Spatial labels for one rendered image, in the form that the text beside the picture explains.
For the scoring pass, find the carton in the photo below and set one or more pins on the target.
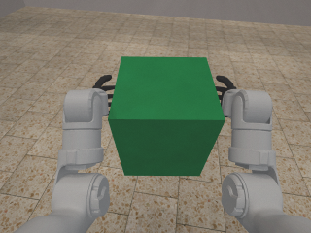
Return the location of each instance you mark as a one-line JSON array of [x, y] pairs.
[[165, 115]]

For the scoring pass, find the left robot forearm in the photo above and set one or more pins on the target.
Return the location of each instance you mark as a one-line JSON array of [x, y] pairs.
[[82, 114]]

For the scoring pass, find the robot left hand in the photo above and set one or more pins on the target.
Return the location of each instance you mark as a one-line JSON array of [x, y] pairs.
[[99, 84]]

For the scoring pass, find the right robot upper arm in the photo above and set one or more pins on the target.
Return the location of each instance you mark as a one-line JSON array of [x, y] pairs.
[[255, 199]]

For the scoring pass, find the robot right hand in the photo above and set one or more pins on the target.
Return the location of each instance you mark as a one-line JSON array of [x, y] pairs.
[[229, 85]]

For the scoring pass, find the left robot upper arm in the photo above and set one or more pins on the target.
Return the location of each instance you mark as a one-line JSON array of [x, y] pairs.
[[78, 200]]

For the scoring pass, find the right robot forearm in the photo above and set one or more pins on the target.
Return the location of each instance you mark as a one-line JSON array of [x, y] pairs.
[[250, 112]]

